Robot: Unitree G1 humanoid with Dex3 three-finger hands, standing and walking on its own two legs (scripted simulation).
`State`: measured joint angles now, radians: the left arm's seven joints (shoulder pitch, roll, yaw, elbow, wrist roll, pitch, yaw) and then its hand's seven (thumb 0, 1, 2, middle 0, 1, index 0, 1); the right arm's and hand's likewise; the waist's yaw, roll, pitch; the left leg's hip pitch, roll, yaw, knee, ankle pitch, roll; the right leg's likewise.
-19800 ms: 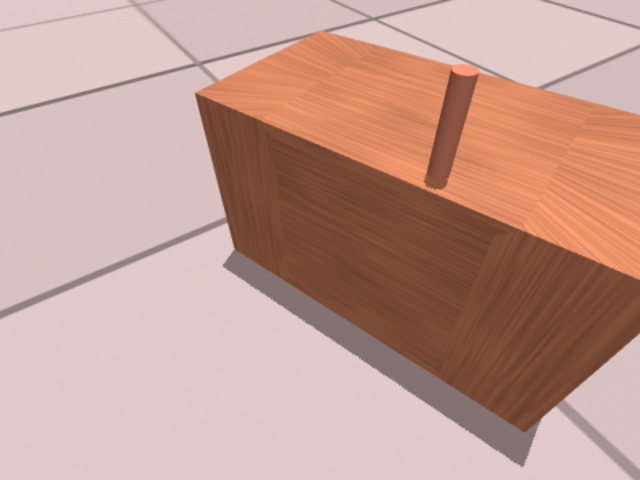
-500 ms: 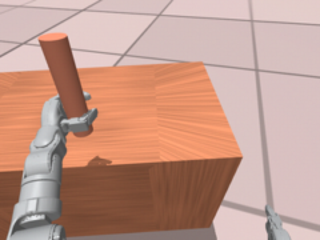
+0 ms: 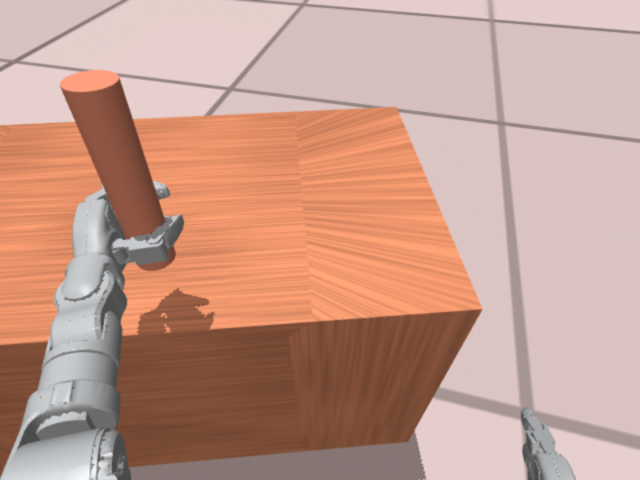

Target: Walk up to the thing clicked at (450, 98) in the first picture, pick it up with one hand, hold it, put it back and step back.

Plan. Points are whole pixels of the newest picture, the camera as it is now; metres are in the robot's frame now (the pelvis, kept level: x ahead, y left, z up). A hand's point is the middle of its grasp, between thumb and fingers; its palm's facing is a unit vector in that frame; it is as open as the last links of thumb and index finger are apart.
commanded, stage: crouch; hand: left
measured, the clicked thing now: (129, 185) +0.43 +0.21 +0.19
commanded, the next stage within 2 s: lower in 0.10 s
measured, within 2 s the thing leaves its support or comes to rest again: rests again in 1.38 s
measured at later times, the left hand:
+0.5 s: hand (166, 248) +0.44 +0.21 +0.07, palm faces +0.14 -0.99 +0.00, open 7.0 cm
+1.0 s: hand (175, 267) +0.45 +0.21 +0.02, palm faces +0.13 -0.99 +0.00, open 7.0 cm
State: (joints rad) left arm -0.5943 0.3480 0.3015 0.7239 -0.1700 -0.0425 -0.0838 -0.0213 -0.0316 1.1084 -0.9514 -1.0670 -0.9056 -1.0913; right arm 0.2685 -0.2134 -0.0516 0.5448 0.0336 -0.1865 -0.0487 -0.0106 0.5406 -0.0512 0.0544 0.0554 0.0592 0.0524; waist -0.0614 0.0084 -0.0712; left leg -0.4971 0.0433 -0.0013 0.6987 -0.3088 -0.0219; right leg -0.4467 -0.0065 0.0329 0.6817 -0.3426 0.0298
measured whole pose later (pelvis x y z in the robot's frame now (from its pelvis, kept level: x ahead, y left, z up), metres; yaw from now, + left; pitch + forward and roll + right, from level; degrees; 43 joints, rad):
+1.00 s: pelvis +0.00 +0.00 -0.03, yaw +0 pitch +15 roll -2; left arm -0.60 0.39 0.33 0.90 -0.14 -0.29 -0.11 -0.02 -0.02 1.09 -0.94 -1.08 -0.90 -1.10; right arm 0.34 -0.22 -0.04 0.24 0.00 -0.07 -0.01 -0.01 0.50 -0.06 0.05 0.06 0.06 0.05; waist -0.12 -0.01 -0.10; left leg -0.79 0.06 -0.02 0.95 -0.41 -0.02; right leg -0.73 0.01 0.02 0.90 -0.43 0.03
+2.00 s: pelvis -0.01 +0.01 -0.05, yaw +0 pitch +17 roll -2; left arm -0.62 0.38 0.36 0.94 -0.13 -0.37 -0.10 -0.01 -0.26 0.39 -0.61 -0.52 -0.62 -0.52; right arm 0.41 -0.24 -0.04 0.06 -0.02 0.01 0.02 -0.01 0.51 -0.05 0.06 0.06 0.06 0.05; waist -0.14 -0.02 -0.12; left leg -0.89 0.05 -0.03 1.04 -0.44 -0.02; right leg -0.82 0.01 0.02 0.99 -0.47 0.04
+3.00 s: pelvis +0.02 +0.01 -0.01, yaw +0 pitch +10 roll -2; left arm -0.40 0.66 0.44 0.79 0.00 -0.02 -0.04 -0.02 -0.54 0.03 -0.05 -0.02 -0.05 -0.03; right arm 0.38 -0.26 -0.03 0.32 0.05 -0.02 0.00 -0.01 0.53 -0.06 0.06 0.06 0.06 0.06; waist -0.01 0.02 -0.12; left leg -0.61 0.04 -0.02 0.81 -0.38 -0.02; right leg -0.53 0.00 0.02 0.74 -0.39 0.04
